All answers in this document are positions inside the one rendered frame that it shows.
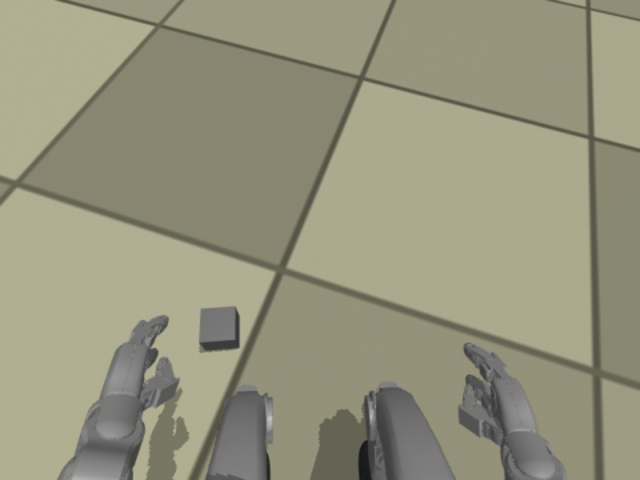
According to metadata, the left robot hand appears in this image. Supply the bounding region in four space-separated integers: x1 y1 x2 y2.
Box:
99 315 180 411

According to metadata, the right robot hand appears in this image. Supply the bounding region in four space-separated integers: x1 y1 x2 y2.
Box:
458 343 539 448

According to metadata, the left robot arm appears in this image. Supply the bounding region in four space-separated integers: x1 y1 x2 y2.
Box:
57 394 145 480

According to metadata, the small box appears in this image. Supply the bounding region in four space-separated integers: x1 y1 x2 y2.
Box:
199 306 240 351

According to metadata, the right robot arm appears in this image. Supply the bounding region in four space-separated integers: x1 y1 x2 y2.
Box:
501 431 567 480

